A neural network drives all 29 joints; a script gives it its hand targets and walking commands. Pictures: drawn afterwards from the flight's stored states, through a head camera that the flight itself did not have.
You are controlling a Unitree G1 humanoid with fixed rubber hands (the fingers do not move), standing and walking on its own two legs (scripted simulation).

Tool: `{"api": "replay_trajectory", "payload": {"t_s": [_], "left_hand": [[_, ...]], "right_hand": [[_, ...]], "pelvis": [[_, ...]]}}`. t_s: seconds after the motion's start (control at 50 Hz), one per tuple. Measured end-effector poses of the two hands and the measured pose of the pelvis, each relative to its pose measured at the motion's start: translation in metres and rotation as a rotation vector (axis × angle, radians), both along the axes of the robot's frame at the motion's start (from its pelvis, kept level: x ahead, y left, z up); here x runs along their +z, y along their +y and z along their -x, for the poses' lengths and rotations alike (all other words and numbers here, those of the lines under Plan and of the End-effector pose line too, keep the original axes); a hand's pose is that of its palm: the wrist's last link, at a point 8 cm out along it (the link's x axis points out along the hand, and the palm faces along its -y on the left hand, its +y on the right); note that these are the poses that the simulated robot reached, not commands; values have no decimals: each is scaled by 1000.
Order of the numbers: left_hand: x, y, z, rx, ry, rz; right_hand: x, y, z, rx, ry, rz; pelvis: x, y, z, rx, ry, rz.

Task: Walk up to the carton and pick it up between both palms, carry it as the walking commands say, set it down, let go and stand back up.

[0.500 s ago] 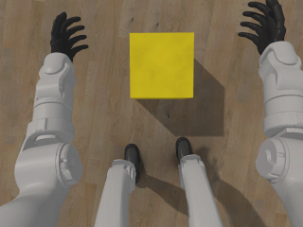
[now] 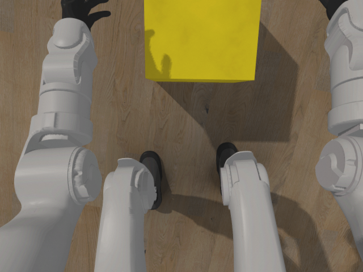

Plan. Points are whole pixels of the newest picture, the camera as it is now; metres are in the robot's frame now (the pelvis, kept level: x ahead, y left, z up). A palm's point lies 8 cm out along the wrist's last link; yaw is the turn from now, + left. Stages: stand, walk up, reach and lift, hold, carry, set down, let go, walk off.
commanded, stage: reach and lift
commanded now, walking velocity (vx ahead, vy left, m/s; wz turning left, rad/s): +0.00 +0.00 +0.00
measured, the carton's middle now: (198, 31) +0.56 -0.07 -0.39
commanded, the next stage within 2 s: none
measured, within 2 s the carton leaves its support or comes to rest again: neither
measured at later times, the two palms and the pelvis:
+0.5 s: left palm (115, 48) +0.53 +0.12 -0.31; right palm (296, 38) +0.51 -0.27 -0.28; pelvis -0.02 +0.00 -0.09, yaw +1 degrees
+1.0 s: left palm (117, 47) +0.53 +0.12 -0.33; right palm (292, 40) +0.51 -0.27 -0.30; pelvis -0.01 +0.00 -0.12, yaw +1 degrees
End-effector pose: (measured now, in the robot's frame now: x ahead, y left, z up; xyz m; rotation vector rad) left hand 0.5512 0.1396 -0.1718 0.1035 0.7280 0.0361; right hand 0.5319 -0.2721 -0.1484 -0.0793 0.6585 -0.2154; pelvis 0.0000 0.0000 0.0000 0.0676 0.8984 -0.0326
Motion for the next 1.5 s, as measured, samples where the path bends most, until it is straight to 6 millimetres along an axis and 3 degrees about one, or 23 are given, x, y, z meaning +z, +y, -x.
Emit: {"api": "replay_trajectory", "payload": {"t_s": [0.34, 0.58, 0.7, 1.04, 1.3, 1.5], "left_hand": [[-94, -14, 18, -40, 41, -27], [-152, -14, 28, -39, 87, -21], [-156, -5, 22, -38, 61, -24], [-158, -17, 17, -70, 51, -9], [-157, -22, 14, -88, 45, -10], [-154, -37, 8, -123, 28, 3]], "right_hand": [[-91, -1, 20, -11, 61, 42], [-154, 4, 30, -9, 129, 45], [-157, 11, 21, 1, 107, 46], [-156, 2, 26, -25, 109, 54], [-167, 36, 22, 30, 116, -3], [-166, 36, 22, 30, 115, -2]], "pelvis": [[-68, 2, 12, 17, -100, 8], [-103, -1, 17, 31, -177, 7], [-113, -1, 15, 36, -203, 14], [-119, 2, 14, 39, -217, 21], [-119, 1, 15, 40, -218, 19], [-119, 1, 14, 41, -218, 20]]}}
